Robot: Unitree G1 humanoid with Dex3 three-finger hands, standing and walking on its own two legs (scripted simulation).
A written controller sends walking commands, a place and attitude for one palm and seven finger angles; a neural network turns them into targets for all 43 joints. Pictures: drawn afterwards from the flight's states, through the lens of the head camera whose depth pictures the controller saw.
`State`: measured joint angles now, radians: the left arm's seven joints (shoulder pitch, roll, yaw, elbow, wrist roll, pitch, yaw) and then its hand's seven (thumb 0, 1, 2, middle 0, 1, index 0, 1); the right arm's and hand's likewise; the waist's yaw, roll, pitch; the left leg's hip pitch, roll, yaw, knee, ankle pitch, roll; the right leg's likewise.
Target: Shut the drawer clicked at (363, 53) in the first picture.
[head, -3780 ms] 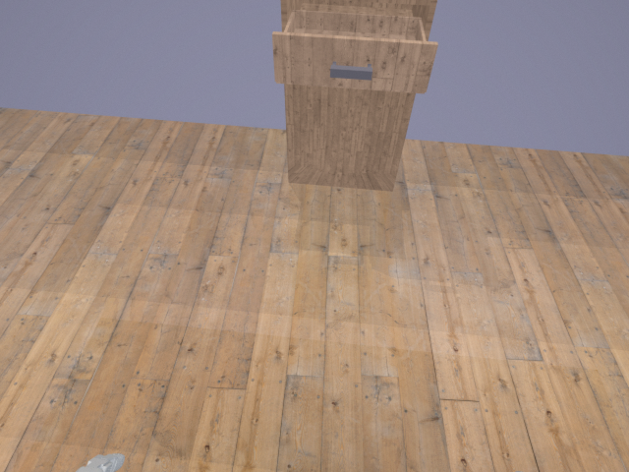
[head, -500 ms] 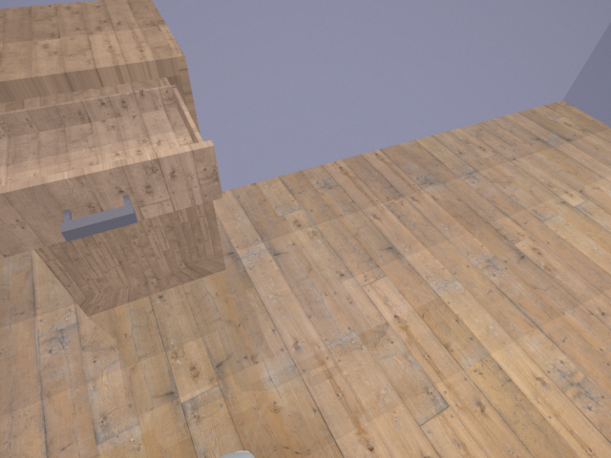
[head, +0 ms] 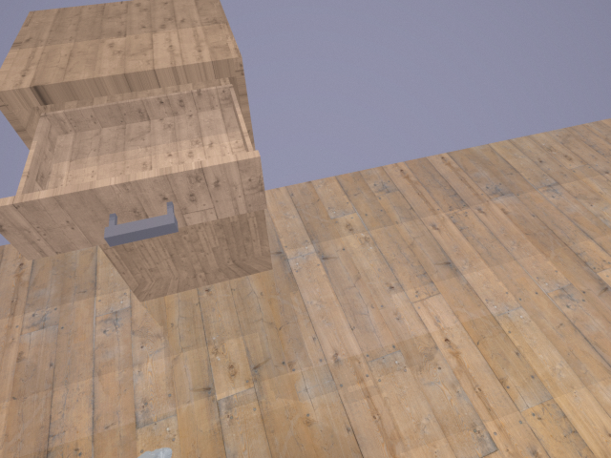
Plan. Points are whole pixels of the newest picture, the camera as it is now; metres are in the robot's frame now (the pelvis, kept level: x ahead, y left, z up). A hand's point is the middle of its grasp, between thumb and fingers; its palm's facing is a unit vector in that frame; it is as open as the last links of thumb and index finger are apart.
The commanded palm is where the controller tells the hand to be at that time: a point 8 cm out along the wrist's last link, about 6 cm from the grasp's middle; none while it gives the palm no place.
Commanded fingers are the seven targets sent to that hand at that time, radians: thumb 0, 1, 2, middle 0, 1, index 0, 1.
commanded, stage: turn to face it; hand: left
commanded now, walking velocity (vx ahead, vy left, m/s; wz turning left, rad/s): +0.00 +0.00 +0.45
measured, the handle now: (142, 221) +0.51 +0.31 -0.03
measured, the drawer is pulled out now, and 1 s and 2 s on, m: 0.30 0.30 0.30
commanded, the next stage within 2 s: take the last steps up to it in 0.30 s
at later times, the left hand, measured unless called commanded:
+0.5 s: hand out of the picture -0.07 +0.23 -0.18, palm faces +0.30 -0.92 -0.23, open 7.3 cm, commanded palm none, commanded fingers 0.00 0.90 0.90 -0.20 -0.30 -0.20 -0.30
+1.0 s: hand out of the picture +0.11 +0.19 -0.16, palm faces +0.26 -0.95 -0.19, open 7.3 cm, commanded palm none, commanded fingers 0.00 0.90 0.90 -0.20 -0.30 -0.20 -0.30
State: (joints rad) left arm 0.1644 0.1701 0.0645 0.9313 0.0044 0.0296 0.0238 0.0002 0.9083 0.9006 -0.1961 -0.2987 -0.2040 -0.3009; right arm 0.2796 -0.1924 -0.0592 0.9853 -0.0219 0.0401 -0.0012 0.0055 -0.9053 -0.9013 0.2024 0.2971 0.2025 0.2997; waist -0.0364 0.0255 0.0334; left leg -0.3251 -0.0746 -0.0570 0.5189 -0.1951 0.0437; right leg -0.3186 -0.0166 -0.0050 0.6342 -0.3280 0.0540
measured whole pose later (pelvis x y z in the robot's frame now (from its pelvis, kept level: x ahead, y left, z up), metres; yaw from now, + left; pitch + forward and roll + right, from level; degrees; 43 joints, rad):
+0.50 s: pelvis -0.02 +0.02 +0.00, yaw +13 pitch -1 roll +0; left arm 0.29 0.26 0.06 1.00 0.02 0.06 0.02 0.00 0.91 0.90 -0.20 -0.30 -0.21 -0.30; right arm 0.10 -0.22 -0.03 0.93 -0.02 0.02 0.01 0.01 -0.91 -0.90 0.20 0.30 0.20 0.30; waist 0.05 -0.06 0.08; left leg -0.23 0.01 0.07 0.58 -0.33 0.04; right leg -0.35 -0.12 -0.10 0.83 -0.49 0.05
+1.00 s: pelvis +0.07 +0.00 +0.00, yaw +15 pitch -2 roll +0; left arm 0.18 0.16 0.05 1.03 0.02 -0.04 -0.02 0.00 0.91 0.90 -0.19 -0.30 -0.20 -0.30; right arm 0.44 -0.17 -0.04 1.16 -0.02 0.00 -0.01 0.01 -0.91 -0.90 0.20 0.30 0.20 0.30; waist -0.04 0.03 0.05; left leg -0.18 0.04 0.03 0.76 -0.48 0.02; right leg -0.29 -0.03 -0.12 0.57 -0.24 -0.03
